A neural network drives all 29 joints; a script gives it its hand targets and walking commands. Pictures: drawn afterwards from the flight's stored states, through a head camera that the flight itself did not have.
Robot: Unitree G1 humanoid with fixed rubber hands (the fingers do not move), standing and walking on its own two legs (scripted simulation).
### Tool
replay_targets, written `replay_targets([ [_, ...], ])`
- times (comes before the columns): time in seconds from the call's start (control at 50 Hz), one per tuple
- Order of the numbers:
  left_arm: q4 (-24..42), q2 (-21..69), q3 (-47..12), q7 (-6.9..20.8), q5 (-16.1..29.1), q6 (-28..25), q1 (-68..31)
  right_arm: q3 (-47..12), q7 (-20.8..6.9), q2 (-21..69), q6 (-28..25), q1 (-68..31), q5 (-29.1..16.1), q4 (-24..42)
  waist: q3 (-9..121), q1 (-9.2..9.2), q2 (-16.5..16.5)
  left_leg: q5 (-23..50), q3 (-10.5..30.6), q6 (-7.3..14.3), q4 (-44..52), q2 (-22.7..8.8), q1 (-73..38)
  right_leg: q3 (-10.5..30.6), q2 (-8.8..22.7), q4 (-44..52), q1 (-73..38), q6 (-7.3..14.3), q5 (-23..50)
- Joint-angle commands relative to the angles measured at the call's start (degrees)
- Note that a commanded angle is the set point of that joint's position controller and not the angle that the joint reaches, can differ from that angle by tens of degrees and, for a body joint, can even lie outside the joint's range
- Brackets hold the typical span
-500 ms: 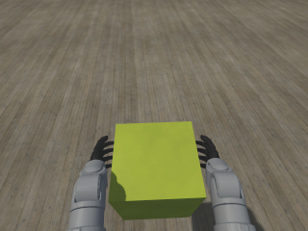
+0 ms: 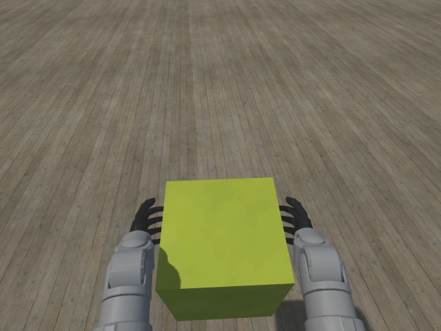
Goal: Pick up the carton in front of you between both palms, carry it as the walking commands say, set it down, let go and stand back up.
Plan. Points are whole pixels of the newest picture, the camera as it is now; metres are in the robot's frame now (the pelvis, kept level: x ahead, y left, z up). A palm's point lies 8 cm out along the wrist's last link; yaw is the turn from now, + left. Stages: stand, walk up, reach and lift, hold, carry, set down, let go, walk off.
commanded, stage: carry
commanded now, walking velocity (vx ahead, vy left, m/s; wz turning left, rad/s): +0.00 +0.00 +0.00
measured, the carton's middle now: (222, 253) +0.31 +0.00 -0.04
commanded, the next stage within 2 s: hold in 1.14 s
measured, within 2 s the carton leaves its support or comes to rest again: neither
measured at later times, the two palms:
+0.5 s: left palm (141, 250) +0.27 +0.14 +0.04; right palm (309, 248) +0.27 -0.15 +0.04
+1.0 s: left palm (146, 254) +0.26 +0.14 +0.04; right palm (315, 252) +0.26 -0.16 +0.04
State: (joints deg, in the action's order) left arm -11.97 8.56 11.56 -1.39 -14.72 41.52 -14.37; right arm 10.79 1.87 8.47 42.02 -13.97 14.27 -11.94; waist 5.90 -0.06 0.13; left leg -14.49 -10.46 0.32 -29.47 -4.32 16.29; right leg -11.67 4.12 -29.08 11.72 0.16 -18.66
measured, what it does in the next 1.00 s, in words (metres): stands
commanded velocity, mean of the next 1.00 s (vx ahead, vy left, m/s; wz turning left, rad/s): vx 0.00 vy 0.00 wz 0.00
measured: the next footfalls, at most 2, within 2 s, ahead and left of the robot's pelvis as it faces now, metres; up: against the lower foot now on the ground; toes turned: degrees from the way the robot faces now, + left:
none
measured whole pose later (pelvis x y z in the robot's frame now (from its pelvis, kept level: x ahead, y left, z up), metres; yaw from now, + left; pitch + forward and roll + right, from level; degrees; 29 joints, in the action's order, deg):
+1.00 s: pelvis -0.03 -0.01 +0.00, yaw +0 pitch +1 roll +0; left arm -11.8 8.6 11.7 -1.2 -14.9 41.7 -14.5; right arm 10.7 1.8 8.5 42.2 -14.2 14.7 -11.7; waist 5.4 0.0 0.0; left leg -10.7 -9.8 -0.5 -28.5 -5.5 18.8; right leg -12.0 3.1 -29.8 14.9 2.0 -16.3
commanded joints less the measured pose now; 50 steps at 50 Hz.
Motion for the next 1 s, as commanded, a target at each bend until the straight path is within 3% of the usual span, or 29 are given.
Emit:
replay_targets([
  [0.0, 1.68, 51.56, -31.25, 13.66, 14.26, -1.69, -25.65, -31.13, -13.54, 51.85, -2.33, -27.47, -14.53, 3.31, 12.61, 0.03, -0.22, 15.64, 5.69, 0.43, 3.45, -5.73, -6.00, 5.52, 6.01, 4.53, -2.13, 0.16, 14.64],
  [0.3, 2.33, 51.95, -31.56, 13.84, 14.57, -1.56, -25.84, -31.57, -13.72, 52.30, -2.26, -27.62, -14.79, 3.92, 13.13, 0.07, -0.27, 12.72, 5.93, 0.22, 4.17, -5.68, -5.40, 6.01, 5.95, 5.18, -0.76, 0.65, 11.76],
  [0.98, 2.21, 51.93, -31.45, 13.91, 14.56, -1.65, -25.71, -31.63, -13.69, 52.39, -2.24, -27.47, -14.69, 3.78, 13.52, 0.05, -0.08, 11.46, 5.78, -0.51, 3.73, -5.60, -4.67, 6.47, 5.91, 5.14, 0.47, 1.31, 12.63],
])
